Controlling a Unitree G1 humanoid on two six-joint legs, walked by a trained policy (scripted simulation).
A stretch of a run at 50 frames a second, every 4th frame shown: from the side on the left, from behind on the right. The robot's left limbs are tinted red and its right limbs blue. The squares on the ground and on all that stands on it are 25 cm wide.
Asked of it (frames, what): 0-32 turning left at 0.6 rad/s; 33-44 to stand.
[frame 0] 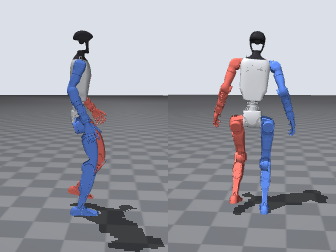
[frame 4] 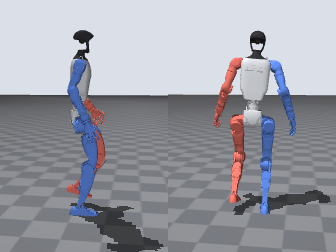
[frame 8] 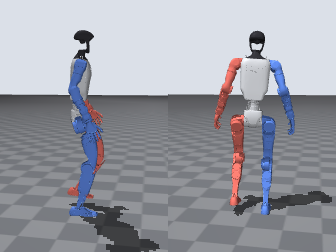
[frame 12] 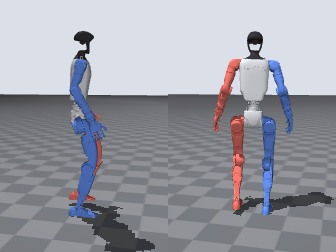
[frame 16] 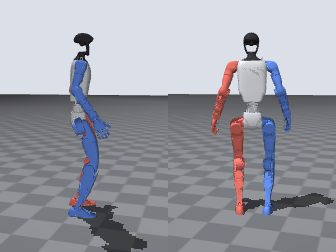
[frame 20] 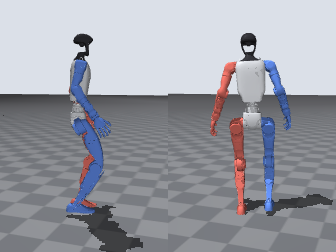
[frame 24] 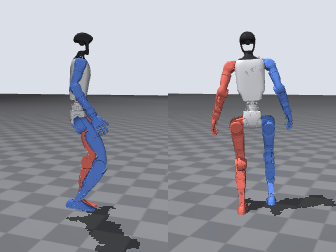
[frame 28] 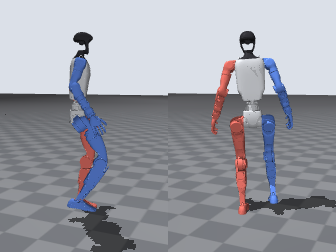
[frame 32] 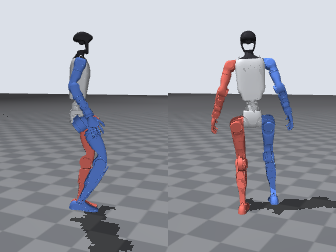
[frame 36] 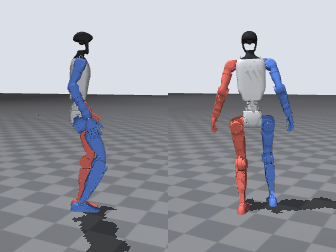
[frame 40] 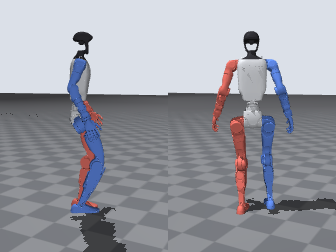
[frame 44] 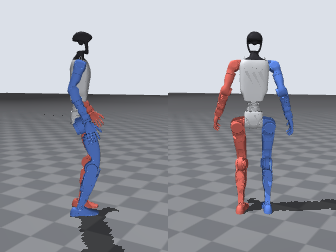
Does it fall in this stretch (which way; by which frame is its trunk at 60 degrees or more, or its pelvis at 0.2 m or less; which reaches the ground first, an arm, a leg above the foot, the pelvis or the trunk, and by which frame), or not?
no
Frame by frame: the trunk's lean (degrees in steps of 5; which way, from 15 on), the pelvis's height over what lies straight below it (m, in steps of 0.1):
0: 5, 0.8
4: 5, 0.8
8: 5, 0.8
12: 5, 0.8
16: 5, 0.8
20: 5, 0.8
24: 5, 0.8
28: 5, 0.8
32: 5, 0.8
36: 5, 0.8
40: 5, 0.8
44: 5, 0.8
